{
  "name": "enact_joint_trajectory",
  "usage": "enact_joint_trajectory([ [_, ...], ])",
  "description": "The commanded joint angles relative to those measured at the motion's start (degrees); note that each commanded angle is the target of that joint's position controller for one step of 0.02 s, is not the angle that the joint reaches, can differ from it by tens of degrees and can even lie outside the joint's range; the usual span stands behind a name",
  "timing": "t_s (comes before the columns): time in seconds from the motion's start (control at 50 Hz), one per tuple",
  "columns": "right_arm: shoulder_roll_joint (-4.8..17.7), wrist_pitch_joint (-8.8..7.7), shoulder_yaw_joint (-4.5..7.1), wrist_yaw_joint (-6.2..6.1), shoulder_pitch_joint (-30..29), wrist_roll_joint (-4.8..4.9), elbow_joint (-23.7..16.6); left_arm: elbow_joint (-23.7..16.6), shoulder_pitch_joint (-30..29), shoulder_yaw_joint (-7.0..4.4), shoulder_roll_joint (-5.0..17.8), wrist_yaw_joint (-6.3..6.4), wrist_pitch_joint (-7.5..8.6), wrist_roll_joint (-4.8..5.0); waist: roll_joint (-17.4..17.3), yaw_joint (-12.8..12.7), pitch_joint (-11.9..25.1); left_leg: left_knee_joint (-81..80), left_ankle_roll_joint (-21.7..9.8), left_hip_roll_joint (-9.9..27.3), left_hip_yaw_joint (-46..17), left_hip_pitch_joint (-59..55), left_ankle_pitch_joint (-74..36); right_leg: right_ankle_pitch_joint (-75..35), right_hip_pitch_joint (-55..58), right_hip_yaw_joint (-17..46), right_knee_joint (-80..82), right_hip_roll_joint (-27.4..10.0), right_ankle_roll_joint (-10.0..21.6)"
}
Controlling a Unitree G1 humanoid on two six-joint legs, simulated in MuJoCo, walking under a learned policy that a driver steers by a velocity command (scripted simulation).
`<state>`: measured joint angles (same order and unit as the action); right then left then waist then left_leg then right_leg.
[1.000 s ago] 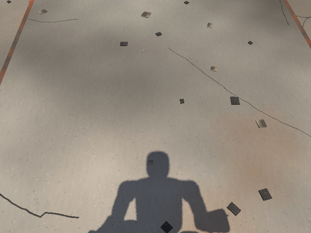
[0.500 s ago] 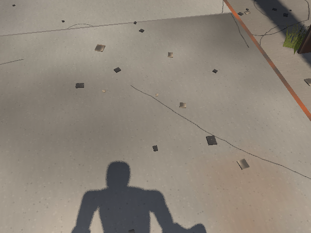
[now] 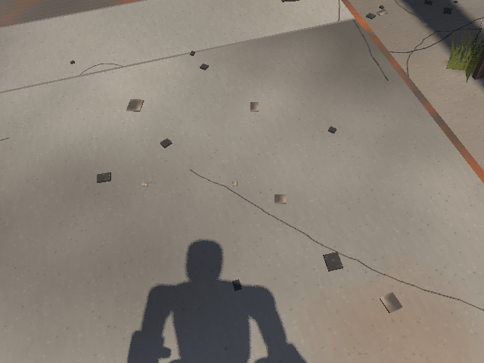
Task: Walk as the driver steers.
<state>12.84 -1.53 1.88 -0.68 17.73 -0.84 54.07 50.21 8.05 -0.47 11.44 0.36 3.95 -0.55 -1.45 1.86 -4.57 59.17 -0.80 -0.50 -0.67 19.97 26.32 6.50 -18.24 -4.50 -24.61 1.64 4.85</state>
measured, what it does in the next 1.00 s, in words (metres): walks ahead: left foot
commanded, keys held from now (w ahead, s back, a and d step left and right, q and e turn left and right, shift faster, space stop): no key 0.34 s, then w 0.30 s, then w+q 0.36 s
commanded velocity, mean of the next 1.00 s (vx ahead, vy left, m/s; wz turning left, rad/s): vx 0.26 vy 0.00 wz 0.10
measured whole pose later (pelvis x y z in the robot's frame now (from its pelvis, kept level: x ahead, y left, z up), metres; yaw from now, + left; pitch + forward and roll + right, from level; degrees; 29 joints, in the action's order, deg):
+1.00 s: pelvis +0.24 +0.01 -0.01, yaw +8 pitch +1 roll +0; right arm 11.3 -1.3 2.2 2.6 1.4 -1.5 51.8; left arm 62.5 27.4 -0.9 8.7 1.9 6.2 -1.1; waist -1.0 -2.4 -3.2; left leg 38.3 -5.7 0.5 7.0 34.4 5.0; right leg 21.7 8.9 -10.7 -11.5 2.3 2.4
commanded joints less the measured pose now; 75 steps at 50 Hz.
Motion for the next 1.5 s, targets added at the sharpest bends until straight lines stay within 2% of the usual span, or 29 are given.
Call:
enact_joint_trajectory([
  [0.02, 1.5, 1.9, 0.5, 0.27, 9.6, -0.73, 1.0, -0.4, 2.8, -0.55, 4.8, 0.45, 0.92, -0.15, 6.0, 2.0, 9.3, -3.1, 1.3, 1.8, -0.8, -4.7, -4.0, -40.9, 4.7, 8.7, 7.8, -14.4, 7.6],
  [0.14, 2.1, 3.78, 0.02, -0.94, 2.7, -0.57, 1.6, 2.6, 5.3, -0.79, 6.6, 0.36, -0.33, -0.8, 8.1, -0.2, 7.7, -19.1, 1.0, 2.1, 1.2, -8.1, -7.5, -7.3, 0.8, 9.9, 11.4, -12.9, 6.5],
  [0.22, 1.7, 2.94, -0.61, -1.35, 1.7, -0.86, 3.0, 3.9, 5.3, -0.73, 6.0, 0.75, -1.96, -0.12, 4.0, 0.5, 3.3, -34.4, -0.5, 2.7, 0.8, -14.4, -14.9, 14.3, -4.3, 12.6, 11.2, -11.4, 3.0],
  [0.26, 5.6, 1.57, -0.36, -1.63, 1.0, -0.98, 3.2, 4.7, 9.5, -0.61, 4.0, 0.69, -2.2, 0.24, -1.9, -3.0, 1.3, -38.9, -2.3, 9.6, -7.5, -13.0, -17.6, 13.1, -4.1, 10.0, 8.7, -6.4, -0.6],
  [0.28, 4.5, 1.27, -0.52, -1.25, -0.4, 0.09, 4.2, 6.2, 10.6, -0.43, 2.9, 0.69, -2.63, 0.47, -5.7, -3.5, 0.1, -41.0, -3.0, 9.6, -8.1, -4.7, -12.5, 8.4, 3.1, 7.1, 7.9, -4.0, -1.3],
  [0.34, 2.5, 0.46, -1.08, -1.19, -1.2, 0.45, 5.0, 7.9, 10.5, -0.94, 4.5, 0.96, -2.78, 0.01, -3.8, -3.2, 1.3, -42.6, -0.9, 6.7, -5.4, -3.0, -12.5, 1.8, 10.8, 8.2, 6.1, -5.8, -1.1],
  [0.38, 3.2, 0.56, -0.56, -1.3, 1.0, 0.28, 5.8, 8.5, 10.9, -1.38, 5.1, 0.87, -2.8, -0.12, -1.9, -2.7, 2.4, -41.0, -2.3, 4.8, -4.2, -5.3, -2.6, 13.9, 8.3, 7.4, 4.8, -4.2, 0.0],
  [0.42, 4.0, 1.02, 0.02, -0.92, 1.6, -0.13, 5.3, 8.4, 10.3, -1.81, 5.3, 0.57, -3.19, -0.25, -0.2, -2.2, -1.6, -40.9, -4.6, 4.7, -5.7, -2.8, 10.6, 27.8, 2.3, 7.8, 4.5, -3.4, 1.1],
  [0.52, 6.7, 0.14, 1.77, -0.69, 6.8, -0.09, 6.6, 5.7, 5.6, -1.48, 1.7, -0.61, -1.41, -1.17, -7.4, 0.4, -2.9, -50.2, -10.9, 15.3, -21.3, -11.9, 14.2, 15.1, -7.8, 1.7, -8.7, 0.1, 0.2],
  [0.58, 6.9, -0.45, 2.38, -0.42, 3.6, 0.14, 6.0, 5.4, 8.1, -1.96, 2.5, -1.2, -0.09, -0.97, -6.4, -2.5, -2.9, -49.7, -11.3, 16.2, -19.8, -7.7, 10.8, 15.4, -2.1, 2.0, -7.6, -1.6, 1.1],
  [0.62, 5.3, -0.73, 2.33, -0.12, -1.3, 0.49, 4.4, 8.8, 17.0, -2.35, 2.2, -0.89, 0.52, -0.45, -2.7, -6.9, -2.9, -43.0, -8.2, 10.2, -11.7, 3.1, 7.0, 14.0, 14.1, 2.6, 0.4, -0.3, 1.6],
  [0.66, 0.0, -1.8, 0.97, 0.69, -6.4, 0.52, 0.0, 11.9, 29.5, -4.88, 10.9, 0.15, 1.09, -0.49, 18.0, -11.1, -1.5, -14.3, -3.3, -2.0, 4.5, 22.9, 0.5, 31.1, 29.9, 33.9, 17.6, -18.9, 7.6],
  [0.68, 4.1, -1.91, 1.91, 0.85, -8.1, -1.12, -0.7, 12.0, 28.8, -4.65, 9.9, 0.39, 0.78, -1.01, 11.9, -9.6, -3.7, -4.4, -4.4, -0.3, 1.7, 26.8, 2.8, 24.3, 27.8, 36.5, 17.0, -23.5, 9.5],
  [0.7, 3.5, -2.03, 2.01, 1.2, -7.0, -1.13, 0.3, 10.6, 24.9, -3.93, 7.3, 0.52, 0.88, -1.36, 5.1, -6.8, -3.6, -0.3, -5.2, 1.8, -1.5, 25.7, -0.8, 18.3, 25.1, 31.1, 15.7, -21.8, 8.6],
  [0.72, 2.0, -2.22, 1.76, 1.64, -5.2, -0.59, 1.3, 9.6, 21.8, -3.57, 6.2, 0.65, 1.19, -1.31, 3.5, -4.9, -2.7, 0.7, -5.4, 2.8, -2.7, 23.9, -5.0, 14.7, 23.6, 26.1, 16.3, -19.9, 6.9],
  [0.8, 1.2, -1.07, 1.93, 2.68, -5.9, -0.9, 1.5, 9.8, 20.7, -2.34, 3.7, 1.25, 2.31, -0.65, 5.1, -2.8, -0.9, 1.0, -3.7, 2.9, -0.5, 22.8, -14.0, -7.1, 23.2, 10.7, 16.5, -15.0, 3.0],
  [0.88, -0.6, -0.55, 0.89, 3.02, -15.1, -0.7, -2.8, 10.3, 20.9, -1.6, 3.1, 1.37, 2.64, -0.68, 5.6, -3.3, -3.0, -8.3, -2.6, 2.2, 3.9, 21.7, -20.2, -19.0, 19.1, 1.7, 16.4, -12.7, 2.1],
  [0.96, -0.3, -0.29, 0.15, 3.44, -21.0, -0.59, -6.3, 11.0, 21.9, -1.68, 5.2, 1.78, 2.83, -0.49, 6.7, -3.7, -3.8, -21.6, -4.5, 0.3, 9.7, 12.4, -22.9, -29.6, 17.6, -3.3, 14.8, -13.4, 1.5],
  [1.04, 3.7, -0.53, 1.98, 2.73, -7.5, -0.97, -3.2, 10.3, 19.2, -2.68, 8.5, 2.49, 2.12, -0.46, 8.4, 3.0, 4.7, -23.2, -10.2, -5.0, 11.4, -2.6, -16.9, -55.6, 21.7, -6.8, -6.6, -15.4, 0.8],
  [1.06, 5.4, -0.75, 2.98, 2.55, -0.1, -1.31, -0.9, 9.6, 18.0, -2.92, 9.0, 2.22, 1.72, -0.48, 8.0, 6.3, 8.5, -26.6, -12.1, -5.7, 9.9, -11.6, -16.9, -49.9, 18.3, -7.1, -18.0, -15.1, 0.6],
  [1.08, 9.2, -0.73, 4.61, 1.93, 6.3, -1.9, 0.5, 8.2, 16.9, -3.04, 9.0, 1.62, 1.62, -0.57, 3.9, 9.5, 11.9, -30.7, -14.9, 0.3, 0.4, -22.2, -10.3, -33.2, 8.3, -7.8, -34.7, -13.0, -0.3],
  [1.1, 14.5, 0.03, 6.04, 1.48, 3.9, -1.46, -1.4, 4.7, 18.9, -2.39, 2.8, 0.49, 1.9, 0.0, -12.0, 4.2, 17.3, -36.4, -23.6, 17.9, -32.2, -36.8, -9.4, 20.8, -14.1, -5.8, -59.6, -0.2, -3.5],
  [1.12, 14.6, 0.75, 5.9, 1.56, 3.6, -0.05, -1.7, 2.2, 14.0, -3.06, 7.2, -0.12, 2.54, 0.02, -4.2, 5.4, 19.0, -44.1, -26.4, 19.7, -42.5, -36.5, -4.3, 19.9, -22.3, 6.5, -64.7, 0.5, -2.7],
  [1.16, 8.6, 0.36, 4.41, 0.91, -2.7, 0.29, -1.9, 0.3, 8.9, -3.07, 7.5, -0.33, 3.6, 0.09, 3.9, 1.0, 4.7, -47.8, -21.3, 17.2, -29.4, -20.4, -9.1, 11.2, -23.1, 7.2, -54.6, -5.9, -2.3],
  [1.18, 7.2, -0.32, 3.93, 0.72, -4.3, 0.15, -2.1, 0.0, 8.3, -3.15, 6.9, -0.08, 3.03, -0.6, 5.7, -1.3, 2.9, -47.9, -19.1, 14.1, -25.0, -14.6, -16.1, 10.6, -19.1, 7.7, -49.7, -7.5, -2.9],
  [1.22, 6.5, -1.57, 3.4, 0.48, -4.7, 0.47, -2.3, 0.1, 10.5, -2.88, 5.3, -0.18, 0.64, -2.18, 4.7, -3.8, 3.3, -47.9, -17.7, 10.2, -18.7, -8.5, -25.4, 11.4, -13.0, 7.7, -44.7, -8.2, -4.6],
  [1.28, 8.7, -2.55, 3.78, 0.61, -1.5, 0.85, -2.0, -2.1, 6.9, -2.83, 4.9, -0.6, -1.27, -2.46, 2.2, -3.6, 2.7, -48.7, -16.6, 7.2, -15.3, -6.4, -27.8, 8.2, -14.3, 5.8, -37.3, -8.5, -6.7],
  [1.42, 9.2, -1.86, 3.87, 0.51, 8.2, 0.73, -2.2, -8.3, -8.3, -2.81, 6.1, -1.35, -1.96, -1.92, -1.0, 2.5, 2.3, -47.2, -11.3, 6.2, -17.4, -17.7, -32.3, -5.2, -24.2, 5.3, -22.1, -6.9, -8.2],
  [1.5, 7.7, -1.4, 3.04, -0.55, 12.0, 0.21, -1.3, -10.3, -13.0, -1.66, 4.7, -1.58, -1.31, -1.33, -2.4, 4.2, 2.1, -40.6, -8.5, 4.9, -13.1, -21.7, -55.8, -5.5, -20.9, 2.4, -14.6, -3.2, -6.7],
])
Keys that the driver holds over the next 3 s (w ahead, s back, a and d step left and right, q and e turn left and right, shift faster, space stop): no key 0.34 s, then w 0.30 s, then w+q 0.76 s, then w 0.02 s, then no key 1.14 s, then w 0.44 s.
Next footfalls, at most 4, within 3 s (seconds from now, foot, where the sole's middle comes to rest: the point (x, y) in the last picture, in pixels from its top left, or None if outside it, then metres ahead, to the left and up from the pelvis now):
0.24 left None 0.08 0.13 -0.78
1.08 left None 0.44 0.10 -0.78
1.62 right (230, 253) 0.78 0.08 -0.78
2.02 left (178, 303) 0.63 0.23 -0.78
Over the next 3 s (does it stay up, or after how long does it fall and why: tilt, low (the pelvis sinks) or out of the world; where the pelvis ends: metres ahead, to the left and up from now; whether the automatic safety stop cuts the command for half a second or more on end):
stays up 0.79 0.15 0.00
